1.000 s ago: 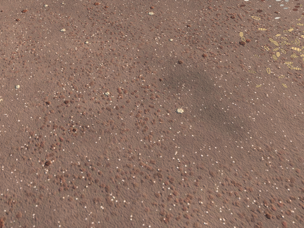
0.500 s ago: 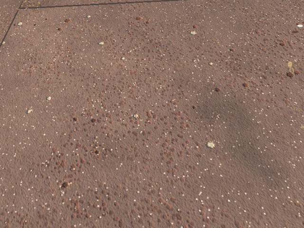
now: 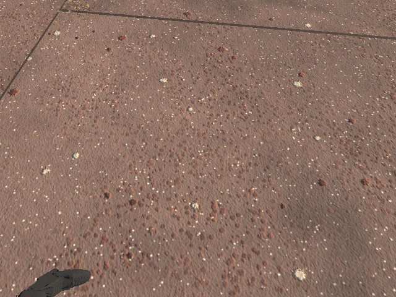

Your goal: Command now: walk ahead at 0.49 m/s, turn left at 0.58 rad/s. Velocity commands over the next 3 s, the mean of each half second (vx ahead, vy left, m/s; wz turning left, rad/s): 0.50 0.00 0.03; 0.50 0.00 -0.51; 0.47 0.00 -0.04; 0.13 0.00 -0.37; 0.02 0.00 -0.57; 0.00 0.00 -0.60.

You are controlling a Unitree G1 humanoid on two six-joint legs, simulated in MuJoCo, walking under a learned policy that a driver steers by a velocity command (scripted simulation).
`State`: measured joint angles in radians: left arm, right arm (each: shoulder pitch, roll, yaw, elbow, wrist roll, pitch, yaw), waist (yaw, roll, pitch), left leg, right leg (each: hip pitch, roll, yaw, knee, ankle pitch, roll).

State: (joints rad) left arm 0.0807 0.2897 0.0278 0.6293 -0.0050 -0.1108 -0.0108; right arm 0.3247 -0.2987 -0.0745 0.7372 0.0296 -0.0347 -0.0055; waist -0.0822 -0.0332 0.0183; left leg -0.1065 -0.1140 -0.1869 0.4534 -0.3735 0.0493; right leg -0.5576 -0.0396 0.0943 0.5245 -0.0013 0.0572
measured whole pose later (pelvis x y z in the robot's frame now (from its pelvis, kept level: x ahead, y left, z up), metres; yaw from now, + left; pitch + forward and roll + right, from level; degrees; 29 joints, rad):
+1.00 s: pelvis +0.50 -0.06 -0.02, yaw -20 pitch +2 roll +2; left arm 0.07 0.29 0.06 0.58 -0.02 -0.02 -0.05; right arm 0.35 -0.31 -0.08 0.86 0.01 -0.05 -0.01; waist -0.07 -0.02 0.05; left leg 0.01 0.10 0.21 0.64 -0.49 -0.04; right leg -0.53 0.00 -0.04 0.63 -0.14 -0.10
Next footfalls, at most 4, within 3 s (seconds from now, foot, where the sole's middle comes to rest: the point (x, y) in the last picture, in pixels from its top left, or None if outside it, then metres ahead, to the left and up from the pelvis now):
0.04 right None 0.20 -0.14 -0.77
0.48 left None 0.39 0.12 -0.77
0.98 right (246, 247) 0.62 -0.20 -0.77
1.52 left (206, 164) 0.99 -0.09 -0.77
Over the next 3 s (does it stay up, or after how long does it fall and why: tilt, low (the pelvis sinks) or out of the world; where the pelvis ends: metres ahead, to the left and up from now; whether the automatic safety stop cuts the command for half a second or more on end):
stays up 0.87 -0.22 0.01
